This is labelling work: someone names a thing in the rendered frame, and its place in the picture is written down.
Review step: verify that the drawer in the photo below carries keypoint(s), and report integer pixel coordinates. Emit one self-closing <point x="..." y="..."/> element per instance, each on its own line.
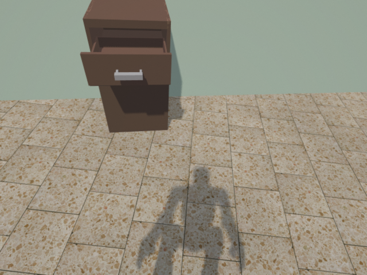
<point x="127" y="54"/>

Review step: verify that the handle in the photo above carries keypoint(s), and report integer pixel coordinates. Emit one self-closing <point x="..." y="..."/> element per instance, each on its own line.
<point x="128" y="75"/>

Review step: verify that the cabinet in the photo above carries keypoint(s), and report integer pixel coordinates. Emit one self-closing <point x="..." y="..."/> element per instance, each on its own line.
<point x="131" y="108"/>

